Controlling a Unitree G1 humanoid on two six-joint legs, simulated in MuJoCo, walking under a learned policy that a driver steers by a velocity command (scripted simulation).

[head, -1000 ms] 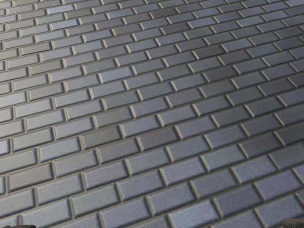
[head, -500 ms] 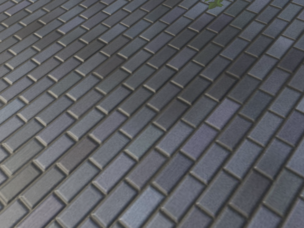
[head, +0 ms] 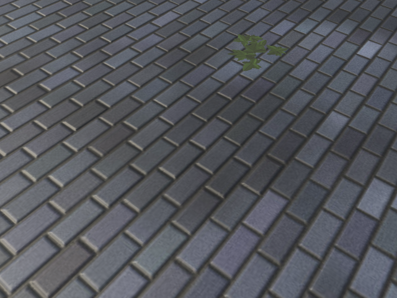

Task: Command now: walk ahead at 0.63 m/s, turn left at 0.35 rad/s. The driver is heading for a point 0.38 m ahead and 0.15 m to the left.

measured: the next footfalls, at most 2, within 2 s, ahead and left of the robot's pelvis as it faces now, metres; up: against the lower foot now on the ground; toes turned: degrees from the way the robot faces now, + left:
right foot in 0.34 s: +0.40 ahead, -0.03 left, +0.00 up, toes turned +26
left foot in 0.74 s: +0.25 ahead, +0.17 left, +0.00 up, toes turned +23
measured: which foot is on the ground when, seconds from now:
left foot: down 0.00-0.34, up 0.36-0.72, down 0.74-1.00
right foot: up 0.00-0.32, down 0.34-1.00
